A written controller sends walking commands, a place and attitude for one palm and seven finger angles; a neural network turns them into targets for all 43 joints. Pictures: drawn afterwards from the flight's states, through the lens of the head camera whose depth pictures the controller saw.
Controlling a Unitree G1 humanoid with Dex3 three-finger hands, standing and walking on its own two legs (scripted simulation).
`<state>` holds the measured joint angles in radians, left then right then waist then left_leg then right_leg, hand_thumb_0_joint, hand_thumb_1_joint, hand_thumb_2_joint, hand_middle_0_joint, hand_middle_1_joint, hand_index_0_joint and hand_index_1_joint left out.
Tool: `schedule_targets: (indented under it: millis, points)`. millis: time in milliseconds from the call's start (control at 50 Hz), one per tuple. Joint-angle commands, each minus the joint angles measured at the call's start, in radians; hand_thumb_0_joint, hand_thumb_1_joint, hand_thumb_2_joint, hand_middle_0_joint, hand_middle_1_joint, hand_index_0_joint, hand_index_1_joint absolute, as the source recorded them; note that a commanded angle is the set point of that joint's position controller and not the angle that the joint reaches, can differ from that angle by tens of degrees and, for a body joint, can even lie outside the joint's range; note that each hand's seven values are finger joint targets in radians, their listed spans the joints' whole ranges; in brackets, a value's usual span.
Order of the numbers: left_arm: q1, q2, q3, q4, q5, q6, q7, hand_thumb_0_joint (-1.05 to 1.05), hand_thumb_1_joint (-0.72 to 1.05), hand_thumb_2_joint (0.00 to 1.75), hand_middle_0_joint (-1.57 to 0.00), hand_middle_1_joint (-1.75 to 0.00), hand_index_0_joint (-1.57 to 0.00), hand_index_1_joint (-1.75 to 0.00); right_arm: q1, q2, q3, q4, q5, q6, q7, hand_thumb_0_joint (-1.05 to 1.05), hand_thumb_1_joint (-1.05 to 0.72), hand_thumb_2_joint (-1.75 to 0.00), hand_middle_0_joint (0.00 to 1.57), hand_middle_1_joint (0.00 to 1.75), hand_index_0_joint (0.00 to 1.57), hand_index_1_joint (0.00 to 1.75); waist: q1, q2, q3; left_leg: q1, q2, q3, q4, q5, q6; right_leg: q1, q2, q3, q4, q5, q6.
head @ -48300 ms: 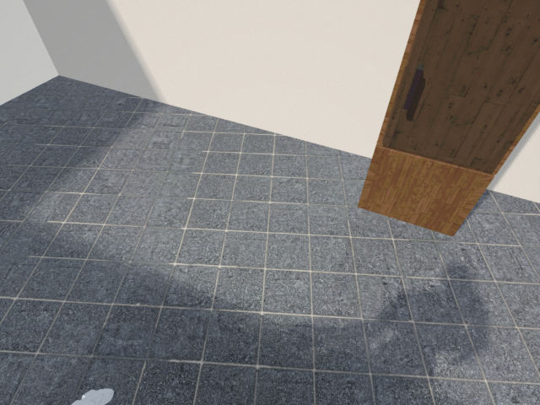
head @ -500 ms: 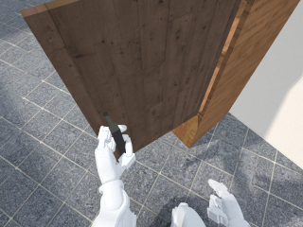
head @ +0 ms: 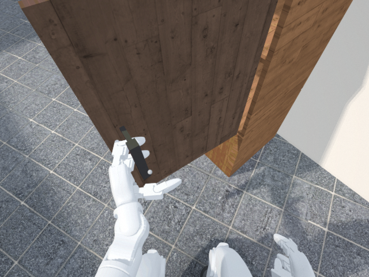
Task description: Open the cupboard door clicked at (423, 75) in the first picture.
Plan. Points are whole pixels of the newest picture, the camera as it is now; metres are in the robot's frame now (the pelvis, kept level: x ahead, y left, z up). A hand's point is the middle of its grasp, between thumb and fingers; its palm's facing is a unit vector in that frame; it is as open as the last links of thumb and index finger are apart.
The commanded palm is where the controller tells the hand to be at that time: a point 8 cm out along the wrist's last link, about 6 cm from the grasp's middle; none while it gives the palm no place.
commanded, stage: open thumb and fingers to let go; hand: left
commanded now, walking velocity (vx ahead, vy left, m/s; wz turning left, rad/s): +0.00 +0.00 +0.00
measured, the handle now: (135, 154) +0.37 +0.12 +0.03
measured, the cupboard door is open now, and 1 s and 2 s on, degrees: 83 83 83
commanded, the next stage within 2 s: slide the hand sideways off the handle in 0.32 s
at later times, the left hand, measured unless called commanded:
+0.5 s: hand (148, 179) +0.32 +0.09 +0.02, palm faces +0.14 -0.99 -0.05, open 15.6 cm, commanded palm +0.28 +0.13 +0.02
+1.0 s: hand (136, 199) +0.27 +0.11 +0.02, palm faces -0.19 -0.98 -0.02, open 16.4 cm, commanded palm +0.25 +0.17 +0.02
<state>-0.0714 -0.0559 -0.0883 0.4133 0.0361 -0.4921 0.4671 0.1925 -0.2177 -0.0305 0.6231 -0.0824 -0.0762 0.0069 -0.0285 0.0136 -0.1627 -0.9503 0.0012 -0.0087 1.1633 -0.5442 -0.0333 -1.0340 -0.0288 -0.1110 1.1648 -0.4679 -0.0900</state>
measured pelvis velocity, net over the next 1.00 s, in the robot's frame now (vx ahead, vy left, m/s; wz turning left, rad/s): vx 0.00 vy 0.05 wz -0.03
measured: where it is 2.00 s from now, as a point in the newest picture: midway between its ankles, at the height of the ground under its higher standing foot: outside the picture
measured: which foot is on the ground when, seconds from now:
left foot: down 0.00-1.00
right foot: down 0.00-1.00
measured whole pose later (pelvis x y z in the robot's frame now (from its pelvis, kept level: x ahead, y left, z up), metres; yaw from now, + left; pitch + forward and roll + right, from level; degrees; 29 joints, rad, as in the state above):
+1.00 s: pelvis +0.00 +0.05 -0.02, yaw -1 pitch +19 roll -1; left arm 0.13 0.08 -0.21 0.12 -0.01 -0.41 0.02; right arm 0.20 -0.23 0.00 0.45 -0.02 -0.04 0.03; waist 0.00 0.02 -0.16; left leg -1.00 -0.02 0.03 1.28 -0.61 0.04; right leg -1.07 -0.05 -0.07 1.24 -0.49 -0.02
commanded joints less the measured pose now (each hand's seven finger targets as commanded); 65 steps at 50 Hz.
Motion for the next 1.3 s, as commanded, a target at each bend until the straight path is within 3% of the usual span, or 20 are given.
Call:
schedule_targets:
  millis: [0, 40, 180, 280, 400, 420, 440, 460, 520, 580, 620, 660, 700, 780, 840, 900, 1000, 1120, 1220, 1280]
  points:
    - [-0.190, 0.023, 0.010, -0.197, 0.020, -0.077, 0.013, 0.00, -0.50, 0.30, -0.27, -1.00, -0.27, -1.00, -0.039, -0.076, -0.017, -0.142, 0.004, -0.045, 0.001, 0.00, -0.90, -0.90, 0.20, 0.30, 0.20, 0.30, 0.000, -0.106, -0.313, -0.051, -0.043, 0.012, -0.091, 0.112, 0.039, 0.435, -0.041, 0.231, -0.271, 0.093, 0.079]
    - [-0.235, 0.001, -0.014, -0.196, 0.022, -0.084, 0.015, 0.00, -0.50, 0.30, -0.25, -0.90, -0.25, -0.90, -0.037, -0.078, -0.017, -0.136, 0.002, -0.049, 0.001, 0.00, -0.90, -0.90, 0.20, 0.30, 0.20, 0.30, -0.018, -0.108, -0.296, -0.032, -0.040, 0.010, -0.093, 0.100, 0.043, 0.393, -0.032, 0.209, -0.267, 0.064, 0.077]
    - [-0.226, -0.008, -0.013, -0.184, 0.030, -0.091, 0.034, 0.00, -0.50, 0.30, -0.19, -0.55, -0.19, -0.55, -0.031, -0.085, -0.015, -0.147, -0.004, -0.051, 0.005, 0.00, -0.90, -0.90, 0.20, 0.30, 0.20, 0.30, 0.004, -0.066, -0.332, 0.017, -0.039, -0.001, -0.119, 0.142, 0.042, 0.358, -0.003, 0.127, -0.202, 0.134, 0.061]
    - [-0.255, -0.028, -0.037, -0.183, 0.061, -0.081, 0.077, 0.00, -0.50, 0.30, -0.15, -0.30, -0.15, -0.30, -0.035, -0.084, -0.013, -0.150, -0.009, -0.044, 0.009, 0.00, -0.90, -0.90, 0.20, 0.30, 0.20, 0.30, -0.003, -0.071, -0.319, 0.045, -0.034, -0.013, -0.133, 0.154, 0.040, 0.313, 0.006, 0.093, -0.181, 0.140, 0.058]
    - [-0.267, -0.069, -0.066, -0.169, 0.094, -0.060, 0.131, 0.00, -0.50, 0.30, -0.15, -0.30, -0.15, -0.30, -0.053, -0.075, -0.007, -0.154, -0.014, -0.035, 0.013, 0.00, -0.90, -0.90, 0.20, 0.30, 0.20, 0.30, 0.004, -0.068, -0.313, 0.055, -0.031, -0.017, -0.147, 0.135, 0.034, 0.277, 0.012, 0.074, -0.168, 0.099, 0.054]
    - [-0.265, 0.022, -0.285, -0.186, 0.229, -0.083, -0.086, 0.00, -0.50, 0.30, -0.15, -0.30, -0.15, -0.30, 0.002, -0.113, -0.005, -0.131, -0.012, -0.030, 0.016, 0.00, -0.90, -0.90, 0.20, 0.30, 0.20, 0.30, -0.088, -0.096, -0.292, 0.070, -0.021, -0.013, -0.112, 0.133, 0.052, 0.261, 0.001, 0.099, -0.155, 0.159, 0.052]
    - [-0.332, 0.102, -0.194, -0.249, 0.191, -0.118, -0.194, 0.00, -0.50, 0.30, -0.15, -0.30, -0.15, -0.30, 0.010, -0.111, -0.010, -0.157, 0.001, -0.029, 0.009, 0.00, -0.90, -0.90, 0.20, 0.30, 0.20, 0.30, -0.056, -0.054, -0.344, 0.060, -0.031, -0.016, -0.104, 0.145, 0.057, 0.296, -0.010, 0.106, -0.140, 0.195, 0.043]
    - [-0.342, 0.130, -0.190, -0.267, 0.180, -0.133, -0.262, 0.00, -0.50, 0.30, -0.15, -0.30, -0.15, -0.30, 0.005, -0.109, -0.012, -0.161, 0.002, -0.024, 0.001, 0.00, -0.90, -0.90, 0.20, 0.30, 0.20, 0.30, -0.042, -0.037, -0.383, 0.074, -0.033, -0.020, -0.107, 0.157, 0.057, 0.319, -0.010, 0.112, -0.128, 0.219, 0.040]
    - [-0.320, 0.061, -0.277, -0.279, 0.085, -0.107, -0.457, 0.00, -0.50, 0.30, -0.15, -0.30, -0.15, -0.30, 0.008, -0.114, -0.007, -0.187, 0.034, -0.035, -0.002, 0.00, -0.90, -0.90, 0.20, 0.30, 0.20, 0.30, -0.069, 0.002, -0.350, 0.124, -0.029, -0.039, -0.113, 0.163, 0.054, 0.267, -0.004, 0.094, -0.129, 0.203, 0.040]
    - [-0.251, -0.023, -0.257, -0.315, -0.122, -0.021, -0.553, 0.00, -0.50, 0.30, -0.15, -0.30, -0.15, -0.30, -0.010, -0.120, 0.004, -0.232, 0.080, -0.050, -0.009, 0.00, -0.90, -0.90, 0.20, 0.30, 0.20, 0.30, -0.051, 0.002, -0.315, 0.178, -0.026, -0.062, -0.170, 0.157, 0.047, 0.263, 0.012, 0.062, -0.167, 0.137, 0.040]
    - [-0.178, -0.020, -0.210, -0.309, -0.183, 0.026, -0.554, 0.00, -0.50, 0.30, -0.15, -0.30, -0.15, -0.30, -0.008, -0.128, 0.002, -0.239, 0.092, -0.050, -0.013, 0.00, -0.90, -0.90, 0.20, 0.30, 0.20, 0.30, -0.037, -0.052, -0.285, 0.169, -0.022, -0.070, -0.189, 0.158, 0.042, 0.260, 0.016, 0.045, -0.170, 0.122, 0.048]
    - [-0.120, 0.024, -0.155, -0.331, -0.179, 0.033, -0.521, 0.00, -0.50, 0.30, -0.15, -0.30, -0.15, -0.30, -0.005, -0.134, -0.001, -0.255, 0.088, -0.050, -0.013, 0.00, -0.90, -0.90, 0.20, 0.30, 0.20, 0.30, -0.016, -0.114, -0.282, 0.125, -0.023, -0.067, -0.187, 0.158, 0.044, 0.274, 0.012, 0.043, -0.158, 0.113, 0.050]
    - [-0.071, 0.067, -0.135, -0.380, -0.127, 0.008, -0.483, 0.00, -0.50, 0.30, -0.15, -0.30, -0.15, -0.30, -0.004, -0.130, -0.004, -0.267, 0.076, -0.054, -0.001, 0.00, -0.90, -0.90, 0.20, 0.30, 0.20, 0.30, 0.009, -0.067, -0.304, 0.117, -0.026, -0.061, -0.167, 0.204, 0.037, 0.259, 0.006, 0.047, -0.119, 0.137, 0.043]
    - [0.005, 0.120, -0.121, -0.408, -0.044, -0.032, -0.442, 0.00, -0.50, 0.30, -0.15, -0.30, -0.15, -0.30, -0.001, -0.130, -0.007, -0.281, 0.061, -0.040, 0.020, 0.00, -0.90, -0.90, 0.20, 0.30, 0.20, 0.30, 0.016, -0.044, -0.254, 0.076, -0.025, -0.055, -0.132, 0.201, 0.034, 0.208, 0.006, 0.060, -0.088, 0.124, 0.035]
    - [0.027, 0.112, -0.136, -0.434, -0.022, -0.028, -0.439, 0.00, -0.50, 0.30, -0.15, -0.30, -0.15, -0.30, -0.007, -0.127, -0.007, -0.295, 0.059, -0.027, 0.027, 0.00, -0.90, -0.90, 0.20, 0.30, 0.20, 0.30, 0.014, 0.000, -0.251, 0.092, -0.023, -0.058, -0.127, 0.172, 0.026, 0.167, 0.008, 0.058, -0.076, 0.096, 0.035]
    - [0.087, 0.138, -0.103, -0.487, -0.031, 0.000, -0.445, 0.00, -0.50, 0.30, -0.15, -0.30, -0.15, -0.30, -0.001, -0.129, -0.011, -0.316, 0.060, -0.017, 0.022, 0.00, -0.90, -0.90, 0.20, 0.30, 0.20, 0.30, 0.032, -0.004, -0.309, 0.112, -0.024, -0.059, -0.123, 0.225, 0.022, 0.206, 0.013, 0.058, -0.069, 0.136, 0.034]
    - [0.188, 0.150, -0.078, -0.599, -0.083, 0.046, -0.470, 0.00, -0.50, 0.30, -0.15, -0.30, -0.15, -0.30, 0.006, -0.120, -0.008, -0.342, 0.070, -0.008, 0.007, 0.00, -0.90, -0.90, 0.20, 0.30, 0.20, 0.30, 0.026, -0.054, -0.338, 0.101, -0.028, -0.048, -0.109, 0.274, 0.032, 0.279, 0.017, 0.060, -0.078, 0.222, 0.044]
    - [0.238, 0.176, -0.066, -0.639, -0.095, 0.013, -0.511, 0.00, -0.50, 0.30, -0.15, -0.30, -0.15, -0.30, 0.005, -0.116, 0.000, -0.330, 0.069, -0.029, -0.014, 0.00, -0.90, -0.90, 0.20, 0.30, 0.20, 0.30, -0.002, -0.059, -0.262, 0.046, -0.030, -0.048, -0.071, 0.212, 0.041, 0.231, 0.017, 0.068, -0.075, 0.185, 0.050]
    - [0.335, 0.232, -0.010, -0.661, -0.119, 0.018, -0.572, 0.00, -0.50, 0.30, -0.15, -0.30, -0.15, -0.30, 0.007, -0.120, -0.002, -0.337, 0.070, -0.043, -0.018, 0.00, -0.90, -0.90, 0.20, 0.30, 0.20, 0.30, 0.023, -0.012, -0.296, 0.036, -0.034, -0.038, -0.055, 0.232, 0.039, 0.252, 0.016, 0.077, -0.061, 0.206, 0.046]
    - [0.406, 0.281, 0.057, -0.683, -0.148, 0.038, -0.596, 0.00, -0.50, 0.30, -0.15, -0.30, -0.15, -0.30, 0.011, -0.121, -0.005, -0.349, 0.076, -0.043, -0.025, 0.00, -0.90, -0.90, 0.20, 0.30, 0.20, 0.30, 0.035, -0.041, -0.317, 0.014, -0.038, -0.031, -0.046, 0.252, 0.044, 0.303, 0.020, 0.088, -0.067, 0.241, 0.046]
